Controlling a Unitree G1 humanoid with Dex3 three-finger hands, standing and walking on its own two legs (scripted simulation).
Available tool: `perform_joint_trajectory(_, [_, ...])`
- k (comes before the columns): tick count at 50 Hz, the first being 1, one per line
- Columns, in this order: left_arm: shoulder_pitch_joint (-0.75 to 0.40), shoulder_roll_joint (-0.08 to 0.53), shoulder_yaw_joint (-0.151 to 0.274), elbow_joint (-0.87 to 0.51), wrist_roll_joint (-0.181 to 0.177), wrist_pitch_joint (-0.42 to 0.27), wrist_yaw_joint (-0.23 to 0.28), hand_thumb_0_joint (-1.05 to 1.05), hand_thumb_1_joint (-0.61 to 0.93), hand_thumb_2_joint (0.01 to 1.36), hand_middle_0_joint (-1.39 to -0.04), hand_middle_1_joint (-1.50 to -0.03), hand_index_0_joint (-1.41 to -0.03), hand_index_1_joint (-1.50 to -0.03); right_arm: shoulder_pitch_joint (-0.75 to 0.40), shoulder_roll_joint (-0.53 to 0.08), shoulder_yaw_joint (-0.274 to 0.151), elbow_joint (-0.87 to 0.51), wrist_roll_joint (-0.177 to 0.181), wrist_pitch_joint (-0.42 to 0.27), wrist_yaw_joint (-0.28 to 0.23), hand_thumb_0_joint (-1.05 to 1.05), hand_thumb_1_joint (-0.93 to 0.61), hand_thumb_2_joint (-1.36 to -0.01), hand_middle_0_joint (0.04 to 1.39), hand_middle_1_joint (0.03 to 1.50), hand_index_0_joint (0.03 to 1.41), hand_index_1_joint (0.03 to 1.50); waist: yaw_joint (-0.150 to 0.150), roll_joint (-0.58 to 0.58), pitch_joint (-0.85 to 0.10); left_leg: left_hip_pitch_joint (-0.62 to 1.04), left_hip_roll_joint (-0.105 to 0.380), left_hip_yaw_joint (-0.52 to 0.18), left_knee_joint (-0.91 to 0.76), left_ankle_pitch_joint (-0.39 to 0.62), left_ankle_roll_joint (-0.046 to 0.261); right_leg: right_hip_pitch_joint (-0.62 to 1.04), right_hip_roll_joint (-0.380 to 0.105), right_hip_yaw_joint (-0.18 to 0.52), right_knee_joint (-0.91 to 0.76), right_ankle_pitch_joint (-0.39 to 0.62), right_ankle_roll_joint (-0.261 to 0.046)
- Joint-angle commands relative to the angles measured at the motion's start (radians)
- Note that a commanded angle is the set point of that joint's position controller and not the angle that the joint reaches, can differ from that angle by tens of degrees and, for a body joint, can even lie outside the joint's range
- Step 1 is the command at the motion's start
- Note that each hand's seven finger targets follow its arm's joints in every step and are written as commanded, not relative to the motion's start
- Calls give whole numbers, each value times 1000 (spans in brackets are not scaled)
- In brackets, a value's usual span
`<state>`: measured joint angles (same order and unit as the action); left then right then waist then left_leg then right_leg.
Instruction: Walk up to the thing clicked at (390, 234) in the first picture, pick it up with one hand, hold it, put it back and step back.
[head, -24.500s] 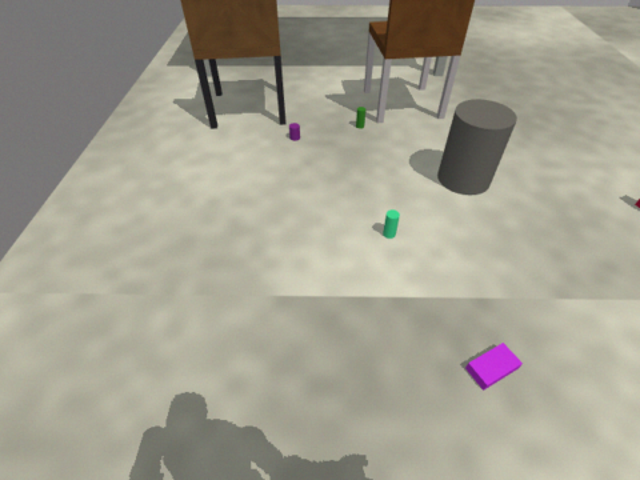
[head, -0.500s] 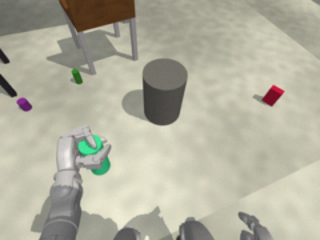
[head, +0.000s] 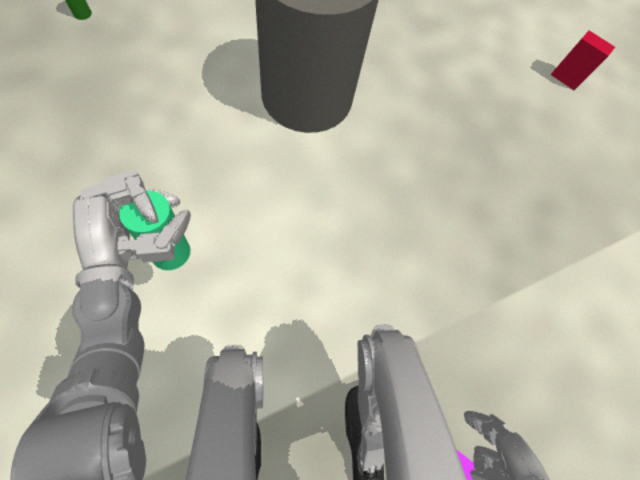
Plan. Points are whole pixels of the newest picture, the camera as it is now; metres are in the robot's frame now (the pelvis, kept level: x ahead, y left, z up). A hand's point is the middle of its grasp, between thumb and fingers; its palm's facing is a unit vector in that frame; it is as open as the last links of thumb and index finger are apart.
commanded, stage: crouch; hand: left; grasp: from the side
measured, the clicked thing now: (159, 233) +0.44 +0.19 -0.08
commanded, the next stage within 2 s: lower in 1.06 s
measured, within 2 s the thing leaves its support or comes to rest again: neither
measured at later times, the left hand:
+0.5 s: hand (184, 242) +0.48 +0.19 -0.20, palm faces +0.11 -0.99 -0.04, open 5.2 cm
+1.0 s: hand (193, 248) +0.49 +0.19 -0.27, palm faces +0.11 -0.99 -0.03, open 5.1 cm
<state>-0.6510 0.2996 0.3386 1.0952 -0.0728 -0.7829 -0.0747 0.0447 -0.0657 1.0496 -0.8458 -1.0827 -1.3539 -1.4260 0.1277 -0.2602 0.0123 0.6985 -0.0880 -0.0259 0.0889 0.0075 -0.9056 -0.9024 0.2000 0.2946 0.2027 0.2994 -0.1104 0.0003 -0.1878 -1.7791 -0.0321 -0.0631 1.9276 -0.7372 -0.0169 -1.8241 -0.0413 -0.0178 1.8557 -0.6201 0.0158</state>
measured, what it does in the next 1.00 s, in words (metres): lowers itself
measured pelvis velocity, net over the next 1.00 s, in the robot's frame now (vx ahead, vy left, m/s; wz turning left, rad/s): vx -0.04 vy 0.02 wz -0.13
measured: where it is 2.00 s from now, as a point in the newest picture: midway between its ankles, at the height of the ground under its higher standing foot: (305, 476)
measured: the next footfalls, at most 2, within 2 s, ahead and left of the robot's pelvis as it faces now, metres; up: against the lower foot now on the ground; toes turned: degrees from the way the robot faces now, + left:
none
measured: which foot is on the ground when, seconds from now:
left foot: down 0.00-1.00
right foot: down 0.00-1.00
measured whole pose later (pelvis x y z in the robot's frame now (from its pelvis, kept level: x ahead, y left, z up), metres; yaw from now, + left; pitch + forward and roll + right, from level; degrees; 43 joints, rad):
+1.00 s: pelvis -0.04 +0.02 -0.17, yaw -8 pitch +26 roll -13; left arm -0.87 0.67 0.46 1.32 0.03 -0.85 -0.01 0.04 -0.07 1.05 -0.85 -1.07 -1.33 -1.39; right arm 0.07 -0.34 0.28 0.65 -0.23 0.05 0.16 0.00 -0.92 -0.90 0.20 0.29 0.20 0.30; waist -0.31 -0.09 0.13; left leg -2.24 -0.06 -0.19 2.50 -0.72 0.00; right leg -2.20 -0.03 -0.12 2.28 -0.54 0.06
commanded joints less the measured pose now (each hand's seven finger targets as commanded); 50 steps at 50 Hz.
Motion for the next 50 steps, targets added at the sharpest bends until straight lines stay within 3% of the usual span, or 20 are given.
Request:
perform_joint_trajectory(1, [-403, 208, 43, -104, 10, -94, 17, 0, 441, 1321, -1339, -1437, -1340, -1444, 139, -205, -61, -52, -16, -10, -5, 0, -895, -905, 199, 300, 199, 300, -48, 95, -571, 200, -10, 27, -156, 211, 26, 294, 28, -34, -98, 165, -51])
perform_joint_trajectory(5, [-446, 276, 83, -50, 33, -104, 24, 0, 405, 1311, -1338, -1433, -1335, -1444, 144, -209, -37, -62, -31, -3, 5, 0, -912, -910, 199, 300, 199, 300, -50, 93, -640, 112, -14, 46, -70, 218, 30, 318, 25, -28, -26, 185, -42])
perform_joint_trajectory(8, [-524, 311, 84, -28, 49, -106, 28, 0, 424, 1316, -1337, -1428, -1332, -1440, 154, -227, -25, -49, -41, 3, 10, 0, -912, -910, 198, 300, 199, 300, -91, 130, -617, 72, -14, 42, -24, 177, 31, 252, 25, -45, 20, 158, -40])
perform_joint_trajectory(10, [-552, 351, 95, -33, 55, -111, 33, 0, 417, 1297, -1342, -1422, -1337, -1433, 149, -236, -15, -47, -44, 8, 13, 0, -917, -911, 199, 300, 199, 300, -90, 151, -622, 55, -12, 40, -3, 160, 29, 222, 29, -55, 49, 140, -40])
perform_joint_trajectory(13, [-577, 362, 87, -6, 60, -113, 29, 0, 394, 1265, -1336, -1406, -1333, -1415, 138, -248, 5, -52, -53, 14, 18, 0, -920, -910, 199, 300, 199, 300, -114, 154, -560, -7, -10, 38, 32, 99, 31, 177, 31, -73, 78, 92, -34])
perform_joint_trajectory(14, [-571, 402, 108, -1, 63, -113, 34, 0, 381, 1252, -1330, -1393, -1326, -1404, 128, -254, 9, -55, -54, 16, 17, 0, -916, -910, 199, 300, 199, 300, -106, 163, -557, -18, -10, 37, 36, 74, 32, 163, 34, -78, 87, 67, -34])
perform_joint_trajectory(16, [-586, 423, 119, 11, 66, -111, 36, 0, 386, 1244, -1323, -1385, -1320, -1394, 141, -266, 24, -53, -59, 21, 21, 0, -915, -909, 199, 300, 199, 300, -121, 185, -551, -28, -10, 31, 57, 76, 29, 151, 34, -90, 112, 75, -33])
perform_joint_trajectory(19, [-574, 407, 101, 37, 72, -106, 28, 0, 388, 1241, -1318, -1390, -1318, -1396, 139, -281, 44, -51, -70, 29, 24, 0, -915, -908, 199, 300, 199, 300, -147, 207, -522, -31, -6, 13, 88, 103, 26, 107, 35, -107, 150, 103, -34])
perform_joint_trajectory(21, [-567, 434, 113, 51, 79, -102, 32, 0, 391, 1224, -1315, -1375, -1316, -1380, 130, -296, 54, -52, -74, 32, 24, 0, -918, -908, 199, 300, 199, 300, -142, 231, -480, -31, -1, 0, 96, 99, 21, 57, 34, -117, 175, 100, -37])
perform_joint_trajectory(22, [-591, 445, 110, 32, 81, -106, 33, 0, 398, 1218, -1293, -1359, -1295, -1364, 129, -298, 65, -56, -80, 34, 26, 0, -915, -908, 199, 300, 199, 300, -160, 247, -472, -43, 0, -7, 102, 91, 21, 58, 36, -125, 183, 98, -37])
perform_joint_trajectory(26, [-583, 455, 119, 24, 85, -108, 40, 0, 434, 1214, -1293, -1348, -1292, -1353, 134, -326, 86, -54, -92, 44, 35, 0, -915, -908, 199, 300, 199, 300, -171, 287, -465, 2, 8, -46, 119, 124, 9, 7, 32, -144, 231, 136, -40])
perform_joint_trajectory(28, [-579, 464, 122, 45, 86, -106, 43, 0, 426, 1212, -1291, -1354, -1295, -1355, 142, -336, 97, -51, -100, 51, 37, 0, -916, -908, 199, 300, 199, 300, -192, 290, -446, -10, 9, -53, 140, 141, 10, 7, 32, -150, 241, 152, -38])
perform_joint_trajectory(31, [-556, 491, 130, 49, 94, -110, 52, 0, 441, 1223, -1291, -1350, -1291, -1355, 121, -340, 113, -56, -108, 58, 41, 0, -911, -907, 199, 300, 200, 300, -187, 289, -406, -58, 9, -50, 161, 113, 16, 9, 38, -151, 245, 132, -36])
perform_joint_trajectory(32, [-583, 481, 123, 43, 93, -113, 55, 0, 464, 1245, -1309, -1373, -1311, -1376, 136, -345, 116, -52, -112, 60, 44, 0, -911, -907, 199, 300, 200, 300, -209, 279, -397, -68, 10, -57, 168, 104, 17, 10, 37, -157, 244, 131, -33])
perform_joint_trajectory(35, [-554, 509, 137, 26, 84, -123, 57, 0, 464, 1246, -1298, -1371, -1302, -1373, 139, -354, 129, -43, -121, 65, 45, 0, -910, -907, 199, 300, 200, 300, -201, 285, -417, -70, 9, -50, 199, 130, 20, 48, 44, -155, 246, 153, -32])
perform_joint_trajectory(40, [-540, 529, 136, 43, 94, -126, 64, 0, 504, 1266, -1325, -1390, -1327, -1392, 131, -373, 149, -42, -130, 78, 50, 0, -908, -906, 199, 300, 200, 300, -221, 299, -384, -67, 16, -81, 198, 146, 13, 23, 44, -175, 273, 169, -34])
perform_joint_trajectory(41, [-552, 519, 117, 38, 94, -129, 62, 0, 512, 1266, -1323, -1386, -1325, -1388, 124, -375, 156, -43, -131, 79, 51, 0, -910, -907, 199, 300, 200, 300, -231, 312, -366, -60, 19, -89, 198, 136, 10, 4, 43, -179, 281, 163, -35])
perform_joint_trajectory(46, [-526, 553, 147, 38, 83, -145, 70, 0, 525, 1288, -1343, -1407, -1345, -1409, 116, -388, 175, -47, -143, 85, 54, 0, -913, -908, 199, 300, 200, 300, -234, 312, -374, -52, 21, -94, 225, 187, 10, 43, 47, -182, 289, 206, -33])
perform_joint_trajectory(47, [-539, 546, 126, 43, 86, -148, 70, 0, 525, 1272, -1353, -1402, -1355, -1403, 107, -388, 182, -51, -144, 87, 55, 0, -917, -909, 199, 300, 200, 300, -244, 323, -357, -60, 22, -97, 223, 172, 8, 28, 47, -187, 294, 192, -34])
perform_joint_trajectory(50, [-524, 563, 129, 55, 90, -151, 69, 0, 523, 1292, -1348, -1413, -1352, -1415, 103, -395, 190, -51, -150, 91, 53, 0, -914, -908, 200, 300, 200, 300, -250, 317, -353, -64, 22, -93, 243, 195, 12, 52, 51, -187, 288, 214, -31])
